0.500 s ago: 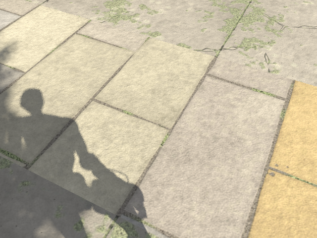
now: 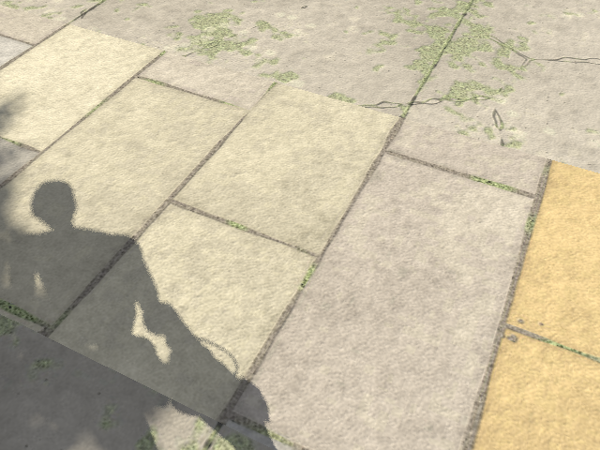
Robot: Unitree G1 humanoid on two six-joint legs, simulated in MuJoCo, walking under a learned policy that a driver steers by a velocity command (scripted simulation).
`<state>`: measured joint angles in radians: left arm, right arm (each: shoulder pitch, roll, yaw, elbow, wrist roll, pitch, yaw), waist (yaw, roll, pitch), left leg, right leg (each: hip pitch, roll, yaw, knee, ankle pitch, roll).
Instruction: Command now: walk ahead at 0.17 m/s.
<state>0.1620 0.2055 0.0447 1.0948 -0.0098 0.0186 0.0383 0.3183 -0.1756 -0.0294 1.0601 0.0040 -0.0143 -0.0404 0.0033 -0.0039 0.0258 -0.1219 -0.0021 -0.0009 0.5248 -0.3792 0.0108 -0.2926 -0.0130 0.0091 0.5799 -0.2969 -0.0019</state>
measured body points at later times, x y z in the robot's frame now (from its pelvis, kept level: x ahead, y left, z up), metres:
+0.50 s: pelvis +0.16 -0.03 +0.01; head +0.18 -0.04 +0.46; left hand +0.07 +0.20 -0.13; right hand +0.35 -0.27 -0.10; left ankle +0.34 +0.13 -0.68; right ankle +0.04 -0.12 -0.73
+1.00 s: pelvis +0.44 +0.01 +0.01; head +0.45 +0.00 +0.46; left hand +0.65 +0.23 -0.09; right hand +0.38 -0.26 -0.13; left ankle +0.42 +0.12 -0.73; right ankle +0.54 -0.19 -0.66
